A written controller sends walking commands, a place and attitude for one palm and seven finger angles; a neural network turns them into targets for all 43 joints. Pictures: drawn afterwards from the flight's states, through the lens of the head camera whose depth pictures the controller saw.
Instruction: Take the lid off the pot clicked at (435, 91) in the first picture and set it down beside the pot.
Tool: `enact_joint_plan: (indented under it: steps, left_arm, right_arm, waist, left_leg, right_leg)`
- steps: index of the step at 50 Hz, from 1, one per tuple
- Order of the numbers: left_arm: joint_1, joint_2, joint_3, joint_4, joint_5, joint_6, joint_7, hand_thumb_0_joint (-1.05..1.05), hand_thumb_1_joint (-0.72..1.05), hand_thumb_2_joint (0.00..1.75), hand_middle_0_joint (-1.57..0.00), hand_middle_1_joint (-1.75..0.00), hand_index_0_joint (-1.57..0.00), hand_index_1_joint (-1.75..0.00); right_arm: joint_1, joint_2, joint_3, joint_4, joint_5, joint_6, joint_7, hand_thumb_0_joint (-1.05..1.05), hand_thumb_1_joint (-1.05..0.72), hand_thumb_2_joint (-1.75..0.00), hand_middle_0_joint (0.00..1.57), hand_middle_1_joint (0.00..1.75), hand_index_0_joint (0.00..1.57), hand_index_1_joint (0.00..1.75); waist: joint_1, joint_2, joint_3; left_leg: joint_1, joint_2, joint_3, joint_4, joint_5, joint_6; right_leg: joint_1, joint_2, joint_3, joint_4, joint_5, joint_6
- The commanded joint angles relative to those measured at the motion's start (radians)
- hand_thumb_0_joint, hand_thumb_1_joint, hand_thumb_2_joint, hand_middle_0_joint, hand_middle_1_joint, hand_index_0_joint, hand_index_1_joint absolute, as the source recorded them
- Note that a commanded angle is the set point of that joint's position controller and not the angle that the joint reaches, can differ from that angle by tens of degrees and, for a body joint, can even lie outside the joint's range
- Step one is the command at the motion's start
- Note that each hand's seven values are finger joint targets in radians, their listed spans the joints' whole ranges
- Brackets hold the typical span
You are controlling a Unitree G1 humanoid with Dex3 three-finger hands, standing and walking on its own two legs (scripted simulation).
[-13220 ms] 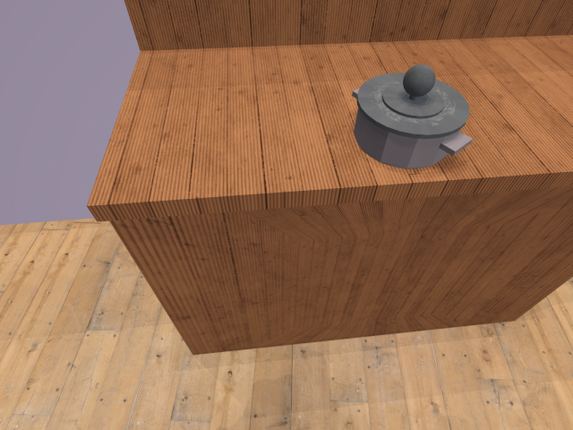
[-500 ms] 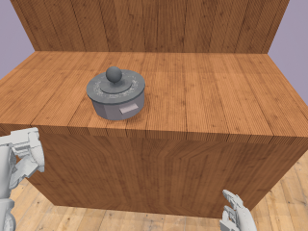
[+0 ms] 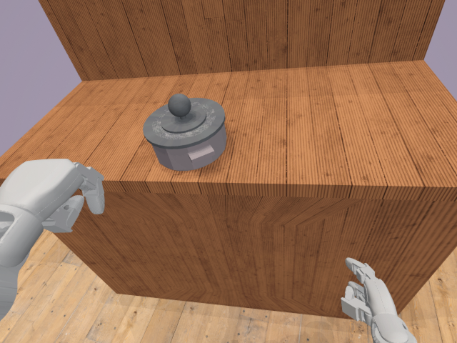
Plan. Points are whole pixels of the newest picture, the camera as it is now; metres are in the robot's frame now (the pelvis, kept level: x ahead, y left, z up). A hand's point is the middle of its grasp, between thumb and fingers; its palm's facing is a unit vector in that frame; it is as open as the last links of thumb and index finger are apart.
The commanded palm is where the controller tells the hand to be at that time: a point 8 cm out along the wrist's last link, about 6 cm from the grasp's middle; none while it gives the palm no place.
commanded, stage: reach forward and open the fingers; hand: left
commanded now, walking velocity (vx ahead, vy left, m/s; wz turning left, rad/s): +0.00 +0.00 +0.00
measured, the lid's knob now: (179, 105) +0.54 +0.19 +0.17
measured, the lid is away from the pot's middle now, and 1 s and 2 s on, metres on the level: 0.00 0.00 0.00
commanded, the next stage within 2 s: move the open hand above the knob in 1.06 s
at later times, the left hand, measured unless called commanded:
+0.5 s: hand (73, 168) +0.27 +0.26 +0.23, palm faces -0.01 +0.02 -1.00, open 9.8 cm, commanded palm +0.24 +0.25 +0.30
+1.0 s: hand (85, 144) +0.30 +0.24 +0.25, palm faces +0.03 +0.03 -1.00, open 10.2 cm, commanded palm +0.26 +0.25 +0.32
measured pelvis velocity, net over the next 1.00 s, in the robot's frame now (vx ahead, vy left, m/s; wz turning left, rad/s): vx -0.03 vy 0.01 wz -0.02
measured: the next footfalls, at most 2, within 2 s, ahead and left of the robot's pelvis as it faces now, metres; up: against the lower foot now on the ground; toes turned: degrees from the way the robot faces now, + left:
none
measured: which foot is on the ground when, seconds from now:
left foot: down 0.00-1.00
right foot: down 0.00-1.00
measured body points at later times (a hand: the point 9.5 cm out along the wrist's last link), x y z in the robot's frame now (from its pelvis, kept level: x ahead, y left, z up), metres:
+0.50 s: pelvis -0.03 +0.01 +0.00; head -0.04 -0.05 +0.44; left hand +0.27 +0.25 +0.29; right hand +0.19 -0.21 -0.09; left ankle +0.04 +0.12 -0.74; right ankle +0.00 -0.11 -0.74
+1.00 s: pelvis -0.03 +0.01 -0.01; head -0.04 -0.05 +0.44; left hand +0.29 +0.24 +0.31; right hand +0.20 -0.20 -0.10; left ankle +0.04 +0.12 -0.74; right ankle +0.00 -0.11 -0.74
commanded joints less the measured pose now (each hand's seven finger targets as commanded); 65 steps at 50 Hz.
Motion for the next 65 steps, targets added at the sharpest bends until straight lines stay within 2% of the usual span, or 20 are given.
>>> enact_joint_plan:
  steps: [1, 15, 17, 20, 24, 26, 29, 33, 36, 39, 40, 45, 48, 53, 56, 59, 60, 61, 64, 65]
  left_arm:
    - [-0.330, 0.307, 0.192, -0.097, 0.010, -0.018, -0.029, 0.00, 0.01, 1.45, -1.05, -0.58, -1.05, -0.58]
    - [-0.597, 0.320, 0.145, 0.015, 0.019, -0.023, -0.097, 0.00, -0.44, 1.74, -0.86, -0.08, -0.86, -0.08]
    - [-0.637, 0.336, 0.152, 0.049, 0.025, -0.023, -0.094, 0.00, -0.44, 1.74, -0.86, -0.08, -0.86, -0.08]
    - [-0.686, 0.329, 0.139, 0.076, 0.036, -0.015, -0.092, 0.00, -0.44, 1.72, -0.86, -0.08, -0.86, -0.08]
    - [-0.716, 0.262, 0.084, 0.106, 0.033, -0.005, -0.089, 0.00, -0.43, 1.71, -0.85, -0.08, -0.85, -0.08]
    - [-0.813, 0.290, 0.077, 0.097, 0.051, -0.008, -0.090, 0.00, -0.43, 1.71, -0.85, -0.08, -0.85, -0.08]
    - [-0.845, 0.309, 0.099, 0.092, 0.061, -0.001, -0.080, 0.00, -0.43, 1.71, -0.85, -0.08, -0.85, -0.08]
    - [-0.942, 0.283, 0.048, 0.157, 0.082, 0.017, -0.091, 0.00, -0.44, 1.72, -0.86, -0.08, -0.86, -0.08]
    - [-0.945, 0.249, 0.015, 0.205, 0.088, 0.029, -0.100, 0.00, -0.44, 1.73, -0.86, -0.08, -0.86, -0.08]
    - [-0.864, 0.246, 0.035, 0.195, 0.085, 0.039, -0.107, 0.00, -0.44, 1.74, -0.86, -0.08, -0.86, -0.08]
    - [-0.928, 0.234, -0.001, 0.164, 0.095, 0.039, -0.116, 0.00, -0.44, 1.74, -0.86, -0.08, -0.86, -0.08]
    - [-0.982, 0.333, 0.080, 0.132, 0.101, 0.048, -0.114, 0.00, -0.45, 1.74, -0.87, -0.08, -0.87, -0.08]
    - [-0.974, 0.272, 0.032, 0.196, 0.087, 0.059, -0.126, 0.00, -0.45, 1.74, -0.87, -0.08, -0.87, -0.08]
    - [-0.957, 0.244, 0.004, 0.146, 0.075, 0.063, -0.143, 0.00, -0.45, 1.74, -0.87, -0.08, -0.87, -0.08]
    - [-0.977, 0.291, 0.041, 0.159, 0.081, 0.069, -0.141, 0.00, -0.44, 1.74, -0.86, -0.08, -0.86, -0.08]
    - [-0.983, 0.297, 0.050, 0.145, 0.075, 0.070, -0.136, 0.00, -0.44, 1.74, -0.86, -0.08, -0.86, -0.08]
    - [-1.031, 0.312, 0.046, 0.169, 0.095, 0.072, -0.140, 0.00, -0.44, 1.74, -0.86, -0.08, -0.86, -0.08]
    - [-1.021, 0.288, 0.029, 0.209, 0.089, 0.074, -0.141, 0.00, -0.44, 1.74, -0.86, -0.08, -0.86, -0.08]
    - [-1.026, 0.197, -0.047, 0.231, 0.075, 0.082, -0.146, 0.00, -0.44, 1.74, -0.86, -0.08, -0.86, -0.08]
    - [-1.067, 0.223, -0.047, 0.274, 0.099, 0.087, -0.149, 0.00, -0.44, 1.74, -0.86, -0.08, -0.86, -0.08]
  right_arm:
    - [-0.156, -0.074, -0.025, -0.174, 0.003, -0.061, -0.005, 0.00, -0.90, -0.90, 0.20, 0.30, 0.20, 0.30]
    - [-0.152, -0.077, -0.022, -0.186, 0.008, -0.077, 0.014, 0.00, -0.90, -0.90, 0.20, 0.30, 0.20, 0.30]
    - [-0.157, -0.082, -0.024, -0.186, 0.008, -0.077, 0.010, 0.00, -0.90, -0.90, 0.20, 0.30, 0.20, 0.30]
    - [-0.150, -0.079, -0.022, -0.180, 0.009, -0.077, 0.016, 0.00, -0.90, -0.90, 0.20, 0.30, 0.20, 0.30]
    - [-0.157, -0.077, -0.022, -0.191, 0.026, -0.082, 0.021, 0.00, -0.90, -0.90, 0.20, 0.30, 0.20, 0.30]
    - [-0.158, -0.077, -0.020, -0.186, 0.020, -0.073, 0.019, 0.00, -0.90, -0.90, 0.20, 0.30, 0.20, 0.30]
    - [-0.159, -0.078, -0.018, -0.186, 0.021, -0.079, 0.020, 0.00, -0.90, -0.90, 0.20, 0.30, 0.20, 0.30]
    - [-0.155, -0.073, -0.013, -0.168, 0.017, -0.065, 0.021, 0.00, -0.90, -0.90, 0.20, 0.30, 0.20, 0.30]
    - [-0.151, -0.071, -0.009, -0.169, 0.022, -0.055, 0.025, 0.00, -0.90, -0.90, 0.20, 0.30, 0.20, 0.30]
    - [-0.150, -0.073, -0.007, -0.185, 0.023, -0.053, 0.033, 0.00, -0.90, -0.90, 0.20, 0.30, 0.20, 0.30]
    - [-0.160, -0.066, -0.002, -0.179, 0.019, -0.048, 0.036, 0.00, -0.90, -0.90, 0.20, 0.30, 0.20, 0.30]
    - [-0.159, -0.070, 0.000, -0.172, 0.011, -0.049, 0.030, 0.00, -0.90, -0.90, 0.20, 0.30, 0.20, 0.30]
    - [-0.157, -0.072, -0.001, -0.167, 0.017, -0.038, 0.027, 0.00, -0.90, -0.90, 0.20, 0.30, 0.20, 0.30]
    - [-0.170, -0.069, -0.001, -0.179, 0.020, -0.036, 0.027, 0.00, -0.90, -0.90, 0.20, 0.30, 0.20, 0.30]
    - [-0.165, -0.072, 0.002, -0.170, 0.018, -0.035, 0.023, 0.00, -0.90, -0.90, 0.20, 0.30, 0.20, 0.30]
    - [-0.176, -0.075, 0.002, -0.172, 0.021, -0.041, 0.021, 0.00, -0.90, -0.90, 0.20, 0.30, 0.20, 0.30]
    - [-0.167, -0.070, 0.005, -0.156, 0.014, -0.037, 0.021, 0.00, -0.90, -0.90, 0.20, 0.30, 0.20, 0.30]
    - [-0.162, -0.072, 0.002, -0.157, 0.016, -0.034, 0.019, 0.00, -0.90, -0.90, 0.20, 0.30, 0.20, 0.30]
    - [-0.168, -0.071, 0.002, -0.162, 0.028, -0.034, 0.021, 0.00, -0.90, -0.90, 0.20, 0.30, 0.20, 0.30]
    - [-0.154, -0.069, 0.005, -0.146, 0.021, -0.027, 0.019, 0.00, -0.90, -0.90, 0.20, 0.30, 0.20, 0.30]
  waist:
    - [-0.021, -0.099, -0.173]
    - [-0.017, -0.099, -0.217]
    - [-0.014, -0.108, -0.174]
    - [-0.014, -0.089, -0.204]
    - [-0.028, -0.083, -0.178]
    - [-0.021, -0.110, -0.179]
    - [-0.020, -0.046, -0.216]
    - [-0.021, -0.075, -0.192]
    - [-0.024, -0.116, -0.174]
    - [-0.019, -0.094, -0.221]
    - [-0.022, -0.106, -0.224]
    - [-0.010, -0.093, -0.291]
    - [-0.022, -0.126, -0.218]
    - [-0.024, -0.128, -0.231]
    - [-0.023, -0.155, -0.230]
    - [-0.024, -0.086, -0.260]
    - [-0.021, -0.108, -0.274]
    - [-0.025, -0.142, -0.245]
    - [-0.043, -0.111, -0.226]
    - [-0.041, -0.158, -0.225]
  left_leg:
    - [0.120, -0.041, 0.012, -0.046, 0.184, 0.037]
    - [0.109, -0.047, 0.011, -0.063, 0.090, 0.036]
    - [0.088, -0.043, 0.012, -0.072, 0.057, 0.037]
    - [0.089, -0.042, 0.007, -0.074, 0.053, 0.033]
    - [0.101, -0.038, 0.001, -0.068, 0.010, 0.033]
    - [0.079, -0.029, -0.005, -0.097, -0.039, 0.032]
    - [0.105, -0.033, -0.011, -0.074, 0.001, 0.032]
    - [0.081, -0.027, -0.011, -0.093, -0.017, 0.028]
    - [0.062, -0.024, -0.009, -0.095, -0.053, 0.028]
    - [0.082, -0.033, -0.001, -0.059, 0.014, 0.034]
    - [0.069, -0.031, -0.003, -0.076, -0.003, 0.030]
    - [0.088, -0.041, -0.001, -0.049, 0.079, 0.035]
    - [0.074, -0.038, 0.007, -0.049, 0.070, 0.036]
    - [0.081, -0.048, 0.018, -0.035, 0.075, 0.043]
    - [0.073, -0.047, 0.014, -0.032, 0.074, 0.042]
    - [0.100, -0.051, 0.007, -0.010, 0.106, 0.043]
    - [0.085, -0.052, 0.009, -0.022, 0.102, 0.038]
    - [0.077, -0.052, 0.014, -0.018, 0.103, 0.041]
    - [0.098, -0.051, 0.010, -0.011, 0.081, 0.041]
    - [0.075, -0.053, 0.013, -0.024, 0.059, 0.041]
  right_leg:
    - [0.007, 0.025, 0.033, -0.098, 0.198, 0.024]
    - [-0.009, 0.027, 0.028, -0.081, 0.064, 0.013]
    - [-0.033, 0.028, 0.029, -0.085, 0.028, 0.014]
    - [-0.022, 0.026, 0.028, -0.073, 0.011, 0.005]
    - [-0.066, 0.039, 0.028, -0.065, -0.030, 0.001]
    - [-0.057, 0.028, 0.025, -0.062, -0.070, 0.002]
    - [-0.054, 0.038, 0.033, -0.046, -0.041, -0.010]
    - [-0.067, 0.029, 0.026, -0.043, -0.046, -0.009]
    - [-0.077, 0.028, 0.024, -0.040, -0.069, -0.008]
    - [-0.059, 0.035, 0.032, -0.030, -0.018, -0.013]
    - [-0.051, 0.023, 0.025, -0.029, -0.027, -0.011]
    - [-0.009, 0.022, 0.035, -0.012, 0.040, -0.014]
    - [-0.048, 0.024, 0.028, -0.019, 0.041, -0.008]
    - [-0.037, 0.018, 0.036, -0.020, 0.065, -0.002]
    - [-0.031, 0.018, 0.035, -0.019, 0.063, 0.000]
    - [-0.030, 0.025, 0.044, -0.009, 0.094, -0.007]
    - [-0.012, 0.015, 0.039, -0.006, 0.084, -0.007]
    - [-0.024, 0.016, 0.038, -0.011, 0.095, -0.002]
    - [-0.063, 0.025, 0.034, -0.014, 0.080, -0.005]
    - [-0.050, 0.015, 0.033, -0.019, 0.056, -0.003]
